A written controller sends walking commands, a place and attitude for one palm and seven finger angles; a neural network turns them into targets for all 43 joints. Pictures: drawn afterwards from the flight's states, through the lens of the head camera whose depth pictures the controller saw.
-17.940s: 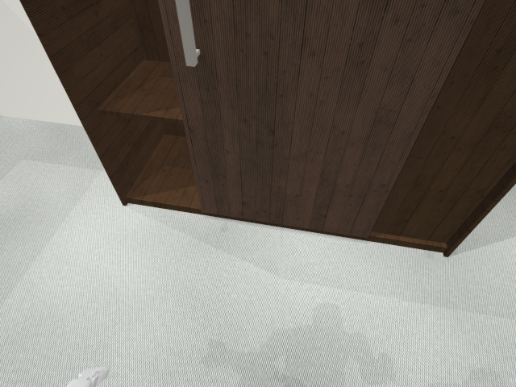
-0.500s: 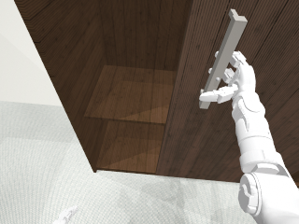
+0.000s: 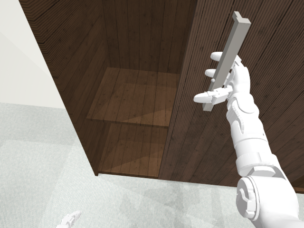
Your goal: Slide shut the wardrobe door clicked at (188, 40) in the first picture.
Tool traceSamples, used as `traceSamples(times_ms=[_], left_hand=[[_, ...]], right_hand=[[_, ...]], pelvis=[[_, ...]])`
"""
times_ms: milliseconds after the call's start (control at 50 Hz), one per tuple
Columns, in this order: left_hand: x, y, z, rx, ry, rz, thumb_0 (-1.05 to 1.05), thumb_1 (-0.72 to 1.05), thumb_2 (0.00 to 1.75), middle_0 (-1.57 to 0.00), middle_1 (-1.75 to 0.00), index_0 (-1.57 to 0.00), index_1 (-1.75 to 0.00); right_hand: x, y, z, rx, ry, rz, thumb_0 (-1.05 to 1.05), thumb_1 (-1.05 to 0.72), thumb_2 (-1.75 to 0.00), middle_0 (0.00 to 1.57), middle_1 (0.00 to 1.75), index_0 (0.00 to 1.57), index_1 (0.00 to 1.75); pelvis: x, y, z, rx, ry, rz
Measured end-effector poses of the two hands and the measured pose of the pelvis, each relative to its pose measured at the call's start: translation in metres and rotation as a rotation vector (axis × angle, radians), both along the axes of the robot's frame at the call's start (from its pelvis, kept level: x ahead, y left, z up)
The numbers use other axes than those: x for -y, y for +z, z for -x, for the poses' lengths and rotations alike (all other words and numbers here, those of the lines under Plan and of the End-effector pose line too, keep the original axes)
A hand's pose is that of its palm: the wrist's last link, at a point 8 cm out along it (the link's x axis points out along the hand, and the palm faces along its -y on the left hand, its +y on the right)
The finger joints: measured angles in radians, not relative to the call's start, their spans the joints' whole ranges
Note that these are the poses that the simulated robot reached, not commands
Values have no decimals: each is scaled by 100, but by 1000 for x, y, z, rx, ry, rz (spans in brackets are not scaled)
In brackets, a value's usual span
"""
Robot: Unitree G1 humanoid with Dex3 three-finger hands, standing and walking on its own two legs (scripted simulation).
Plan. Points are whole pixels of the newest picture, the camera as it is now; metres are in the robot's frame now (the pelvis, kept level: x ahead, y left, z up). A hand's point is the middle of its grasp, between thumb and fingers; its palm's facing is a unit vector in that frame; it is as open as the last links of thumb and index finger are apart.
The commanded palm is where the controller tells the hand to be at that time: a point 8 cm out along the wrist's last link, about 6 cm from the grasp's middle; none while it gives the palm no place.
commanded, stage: slide the fingers in behind the handle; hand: right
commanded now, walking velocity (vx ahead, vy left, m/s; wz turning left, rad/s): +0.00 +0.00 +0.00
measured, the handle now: (219, 68) +0.50 -0.12 +0.19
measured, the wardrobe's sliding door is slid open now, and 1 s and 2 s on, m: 0.40 0.40 0.41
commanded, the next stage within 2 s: grip the handle and tug to test in 0.28 s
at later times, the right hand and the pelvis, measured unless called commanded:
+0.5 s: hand (216, 81) +0.45 -0.10 +0.19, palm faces +0.00 +1.00 -0.01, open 13.7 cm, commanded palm +0.42 -0.15 +0.18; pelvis -0.01 +0.00 +0.00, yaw +0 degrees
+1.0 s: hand (214, 80) +0.45 -0.10 +0.18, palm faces -0.01 +1.00 +0.00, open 6.4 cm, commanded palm +0.43 -0.15 +0.18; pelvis +0.00 +0.00 +0.00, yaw +0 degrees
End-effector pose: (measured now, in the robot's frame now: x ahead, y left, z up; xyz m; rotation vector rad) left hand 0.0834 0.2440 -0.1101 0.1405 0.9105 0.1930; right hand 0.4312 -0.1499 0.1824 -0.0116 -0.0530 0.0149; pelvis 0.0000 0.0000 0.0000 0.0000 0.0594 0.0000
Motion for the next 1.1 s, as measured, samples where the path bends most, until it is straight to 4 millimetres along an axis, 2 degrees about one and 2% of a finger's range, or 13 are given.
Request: traceSamples(times_ms=[280, 380, 520, 700, 860, 1020, 1100], left_hand=[[-2, 2, -2, 18, -8, -8, 2, 91, 90, -20, -30, -20, -30], [-2, 2, -2, 21, -14, -10, 2, 91, 90, -20, -30, -20, -30], [-2, 3, 1, 26, -1, -4, 2, 91, 90, -20, -30, -20, -30], [-3, 1, 5, 4, -5, -8, 2, 91, 90, -20, -30, -20, -30], [-2, 1, 4, 6, -5, -12, 2, 91, 90, -20, -30, -20, -30], [-2, 0, 7, -3, 9, -2, 2, 91, 90, -20, -30, -20, -30], [-3, 1, 6, -4, 13, -5, 2, 91, 90, -20, -30, -20, -30]], right_hand=[[5, 2, 10, 8, 0, 4, -1, 50, -30, 30, 120, 30, 121], [2, 1, 8, 0, -1, -8, -1, 50, -30, 31, 120, 30, 121], [8, 4, 7, 16, -12, -2, -1, 44, -33, 31, 121, 31, 121], [8, 0, 10, 1, 2, 8, -1, 13, -46, 34, 125, 34, 126], [1, 0, 1, -3, -4, -3, 0, -22, -61, 38, 130, 38, 131], [6, 0, -1, 2, -5, -10, 1, -60, -77, 42, 135, 42, 136], [2, -1, 1, 5, 11, -21, 2, -67, -80, 44, 138, 41, 138]], pelvis=[[-1, 0, 4, 12, -6, 0], [-1, 0, 6, 10, -7, 1], [-1, 0, 6, 8, 2, 1], [-1, 0, 6, 10, -7, -1], [0, -1, 5, -1, -4, 2], [-1, 0, 1, -3, 5, 0], [-1, 0, 0, -1, 7, -1]])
